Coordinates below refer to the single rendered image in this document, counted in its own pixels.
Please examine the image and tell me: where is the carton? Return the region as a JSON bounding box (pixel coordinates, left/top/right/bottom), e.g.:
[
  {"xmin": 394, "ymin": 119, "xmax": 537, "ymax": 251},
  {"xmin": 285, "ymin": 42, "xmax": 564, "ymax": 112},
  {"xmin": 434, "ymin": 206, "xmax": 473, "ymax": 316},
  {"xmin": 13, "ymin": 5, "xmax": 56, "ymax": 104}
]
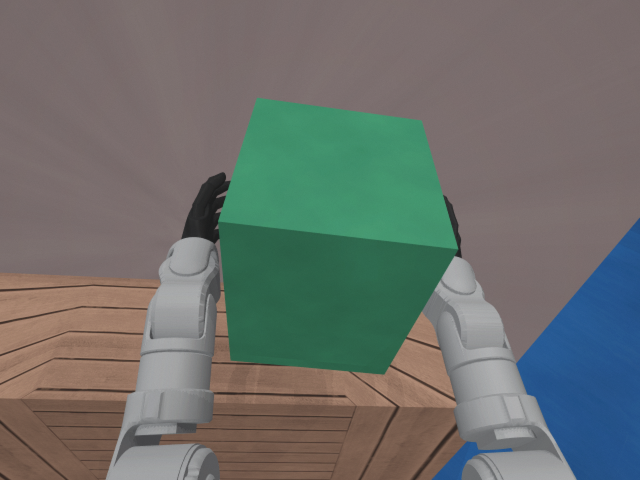
[{"xmin": 218, "ymin": 98, "xmax": 458, "ymax": 375}]

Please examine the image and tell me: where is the left robot forearm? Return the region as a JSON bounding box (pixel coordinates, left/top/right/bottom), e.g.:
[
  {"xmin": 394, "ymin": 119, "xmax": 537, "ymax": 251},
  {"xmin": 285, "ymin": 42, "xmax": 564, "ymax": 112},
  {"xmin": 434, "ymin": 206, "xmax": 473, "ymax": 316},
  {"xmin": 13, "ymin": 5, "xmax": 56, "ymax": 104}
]
[{"xmin": 106, "ymin": 237, "xmax": 221, "ymax": 480}]

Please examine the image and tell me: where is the pedestal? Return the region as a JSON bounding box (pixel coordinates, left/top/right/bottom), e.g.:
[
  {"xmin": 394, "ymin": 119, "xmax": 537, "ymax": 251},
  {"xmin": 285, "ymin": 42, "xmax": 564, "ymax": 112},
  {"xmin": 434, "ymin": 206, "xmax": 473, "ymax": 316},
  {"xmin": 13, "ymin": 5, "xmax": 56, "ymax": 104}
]
[{"xmin": 0, "ymin": 273, "xmax": 467, "ymax": 480}]

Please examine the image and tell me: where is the right robot hand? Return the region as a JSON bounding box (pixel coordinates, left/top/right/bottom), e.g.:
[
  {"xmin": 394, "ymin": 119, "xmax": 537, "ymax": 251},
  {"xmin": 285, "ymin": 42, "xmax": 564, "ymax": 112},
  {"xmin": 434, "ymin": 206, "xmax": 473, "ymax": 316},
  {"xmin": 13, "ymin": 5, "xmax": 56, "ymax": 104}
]
[{"xmin": 443, "ymin": 195, "xmax": 462, "ymax": 258}]

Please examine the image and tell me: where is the robot right upper arm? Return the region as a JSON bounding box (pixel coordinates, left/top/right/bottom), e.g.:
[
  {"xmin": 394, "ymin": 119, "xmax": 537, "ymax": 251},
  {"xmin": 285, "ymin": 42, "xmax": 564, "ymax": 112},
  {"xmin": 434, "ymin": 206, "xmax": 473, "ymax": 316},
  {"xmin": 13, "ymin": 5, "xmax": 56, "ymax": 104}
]
[{"xmin": 462, "ymin": 450, "xmax": 575, "ymax": 480}]

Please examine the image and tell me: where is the left robot hand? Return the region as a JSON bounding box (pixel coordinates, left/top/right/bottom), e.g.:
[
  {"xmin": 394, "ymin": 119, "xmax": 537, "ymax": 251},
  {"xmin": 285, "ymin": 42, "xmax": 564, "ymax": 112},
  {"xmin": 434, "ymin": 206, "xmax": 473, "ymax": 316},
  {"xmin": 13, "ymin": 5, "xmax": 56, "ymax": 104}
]
[{"xmin": 181, "ymin": 172, "xmax": 231, "ymax": 244}]

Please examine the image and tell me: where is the right robot forearm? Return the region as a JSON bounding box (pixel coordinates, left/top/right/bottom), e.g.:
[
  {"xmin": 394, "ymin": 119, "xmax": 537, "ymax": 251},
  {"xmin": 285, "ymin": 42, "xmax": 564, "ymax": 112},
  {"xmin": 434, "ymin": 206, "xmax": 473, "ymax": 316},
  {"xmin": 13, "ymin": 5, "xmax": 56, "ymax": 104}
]
[{"xmin": 422, "ymin": 256, "xmax": 577, "ymax": 480}]

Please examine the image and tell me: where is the robot left upper arm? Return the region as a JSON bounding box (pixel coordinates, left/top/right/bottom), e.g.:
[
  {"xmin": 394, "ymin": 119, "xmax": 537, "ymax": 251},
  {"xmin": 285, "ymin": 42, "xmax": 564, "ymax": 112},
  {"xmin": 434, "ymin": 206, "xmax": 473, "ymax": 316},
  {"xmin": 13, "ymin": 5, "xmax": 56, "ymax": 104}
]
[{"xmin": 108, "ymin": 443, "xmax": 220, "ymax": 480}]

